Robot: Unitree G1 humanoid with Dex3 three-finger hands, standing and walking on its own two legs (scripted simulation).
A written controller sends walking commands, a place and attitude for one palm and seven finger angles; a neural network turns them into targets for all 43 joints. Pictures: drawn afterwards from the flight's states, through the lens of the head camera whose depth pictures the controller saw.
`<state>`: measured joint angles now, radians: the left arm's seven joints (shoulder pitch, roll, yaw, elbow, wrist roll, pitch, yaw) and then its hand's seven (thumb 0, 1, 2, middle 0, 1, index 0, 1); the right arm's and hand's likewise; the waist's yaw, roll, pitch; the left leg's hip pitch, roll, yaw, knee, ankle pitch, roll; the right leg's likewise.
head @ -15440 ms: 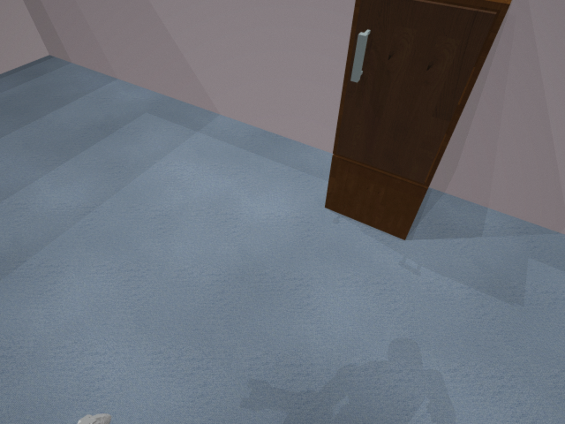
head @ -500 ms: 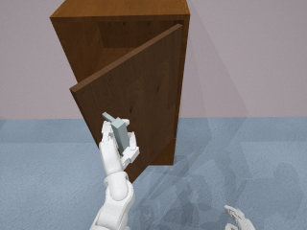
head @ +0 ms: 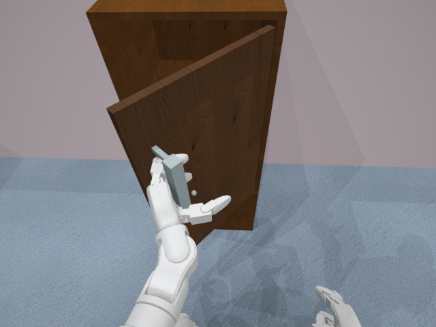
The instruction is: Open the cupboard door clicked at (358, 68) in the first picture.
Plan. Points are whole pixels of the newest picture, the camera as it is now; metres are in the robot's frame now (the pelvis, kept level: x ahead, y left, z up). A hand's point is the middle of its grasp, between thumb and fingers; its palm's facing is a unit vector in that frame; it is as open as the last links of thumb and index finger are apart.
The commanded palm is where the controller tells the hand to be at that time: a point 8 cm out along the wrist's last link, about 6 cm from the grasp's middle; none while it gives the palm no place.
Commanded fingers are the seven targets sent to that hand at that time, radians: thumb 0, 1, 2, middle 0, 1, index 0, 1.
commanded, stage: open thumb and fingers to let go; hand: left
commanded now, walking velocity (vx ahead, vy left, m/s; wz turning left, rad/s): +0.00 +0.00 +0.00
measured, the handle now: (171, 180) +0.37 +0.11 +0.08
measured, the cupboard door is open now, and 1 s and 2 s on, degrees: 48 53 53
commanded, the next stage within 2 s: slide the hand sideways off the handle in 0.34 s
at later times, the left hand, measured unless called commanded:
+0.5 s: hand (194, 199) +0.33 +0.06 +0.07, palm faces +0.26 -0.96 -0.02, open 14.8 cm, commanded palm +0.29 +0.10 +0.07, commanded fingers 0.00 -0.50 0.30 -0.15 -0.30 -0.15 -0.30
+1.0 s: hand (189, 225) +0.28 +0.07 +0.07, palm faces -0.09 -1.00 +0.01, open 16.3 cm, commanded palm +0.25 +0.13 +0.07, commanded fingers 0.00 -0.50 0.30 -0.15 -0.30 -0.15 -0.30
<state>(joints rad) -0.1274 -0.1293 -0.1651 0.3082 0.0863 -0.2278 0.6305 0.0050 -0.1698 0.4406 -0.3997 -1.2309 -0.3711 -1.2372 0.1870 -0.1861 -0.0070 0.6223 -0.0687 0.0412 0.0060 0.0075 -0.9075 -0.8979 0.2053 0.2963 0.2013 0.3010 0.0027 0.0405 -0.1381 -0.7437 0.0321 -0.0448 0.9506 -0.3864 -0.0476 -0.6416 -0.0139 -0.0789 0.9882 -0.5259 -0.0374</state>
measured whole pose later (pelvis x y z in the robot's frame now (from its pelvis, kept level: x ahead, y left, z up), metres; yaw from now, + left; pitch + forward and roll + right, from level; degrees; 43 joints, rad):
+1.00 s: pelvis -0.01 +0.03 +0.00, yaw -3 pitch +8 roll +0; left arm 0.10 0.02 -0.23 0.11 -0.02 -0.29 0.17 -0.01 -0.50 0.30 -0.17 -0.31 -0.16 -0.31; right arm 0.25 -0.20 0.02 0.49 -0.01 0.04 0.02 0.01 -0.91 -0.90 0.21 0.30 0.20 0.30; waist -0.02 0.03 -0.10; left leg -0.71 0.03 0.01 0.96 -0.40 -0.01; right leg -0.63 -0.02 -0.02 0.98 -0.51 0.00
